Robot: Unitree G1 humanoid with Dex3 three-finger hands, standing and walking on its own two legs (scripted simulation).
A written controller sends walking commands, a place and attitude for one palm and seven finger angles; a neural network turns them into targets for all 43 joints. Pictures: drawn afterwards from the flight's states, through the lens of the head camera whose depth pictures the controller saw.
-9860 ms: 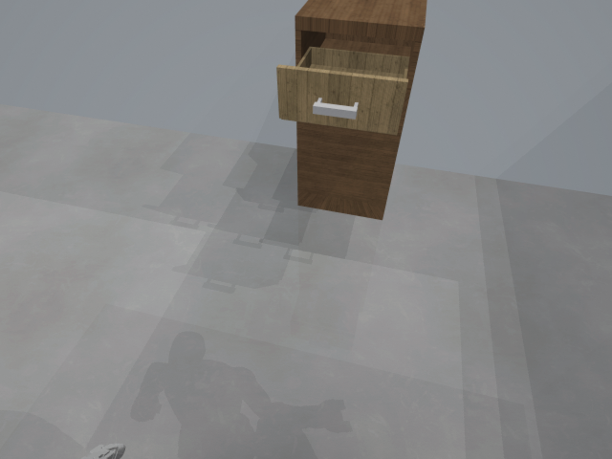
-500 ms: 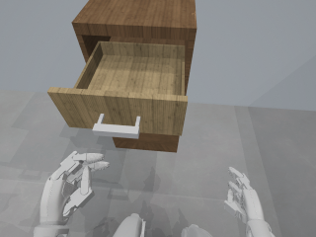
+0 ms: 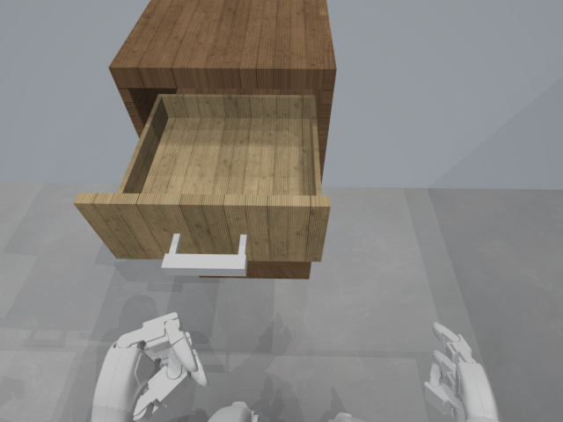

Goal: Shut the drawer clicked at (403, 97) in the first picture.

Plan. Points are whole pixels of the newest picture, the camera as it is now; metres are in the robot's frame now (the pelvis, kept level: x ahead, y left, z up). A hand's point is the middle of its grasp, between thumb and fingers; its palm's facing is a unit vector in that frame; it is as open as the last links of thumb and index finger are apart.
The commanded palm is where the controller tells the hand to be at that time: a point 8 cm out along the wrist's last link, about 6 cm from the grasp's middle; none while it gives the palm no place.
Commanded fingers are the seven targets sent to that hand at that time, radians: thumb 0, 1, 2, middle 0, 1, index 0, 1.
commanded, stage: raise the hand and make a fist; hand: left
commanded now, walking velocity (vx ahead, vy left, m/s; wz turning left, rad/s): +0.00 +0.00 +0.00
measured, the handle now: (207, 252) +0.36 +0.14 +0.01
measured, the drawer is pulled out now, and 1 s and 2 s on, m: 0.28 0.28 0.28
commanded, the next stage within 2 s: bring the fist close to the handle in 0.78 s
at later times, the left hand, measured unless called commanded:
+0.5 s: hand (165, 369) +0.17 +0.13 +0.12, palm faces +0.05 -1.00 +0.01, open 3.3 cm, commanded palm +0.12 +0.17 +0.11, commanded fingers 0.00 0.90 0.90 -1.40 -1.60 -1.40 -1.60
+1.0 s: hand (199, 369) +0.17 +0.10 +0.10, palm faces +0.01 -1.00 -0.01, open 3.3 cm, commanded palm +0.14 +0.16 +0.10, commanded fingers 0.00 0.90 0.90 -1.40 -1.60 -1.40 -1.60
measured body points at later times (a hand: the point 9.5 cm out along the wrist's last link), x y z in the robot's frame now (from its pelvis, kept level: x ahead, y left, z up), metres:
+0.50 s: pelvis +0.01 +0.01 +0.01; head +0.02 +0.00 +0.46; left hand +0.16 +0.18 +0.12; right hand +0.20 -0.20 -0.05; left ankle +0.02 +0.10 -0.68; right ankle +0.00 -0.09 -0.68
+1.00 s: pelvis +0.01 -0.01 +0.01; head +0.03 -0.02 +0.46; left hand +0.17 +0.15 +0.11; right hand +0.20 -0.23 -0.05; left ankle +0.02 +0.10 -0.68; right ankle +0.00 -0.09 -0.68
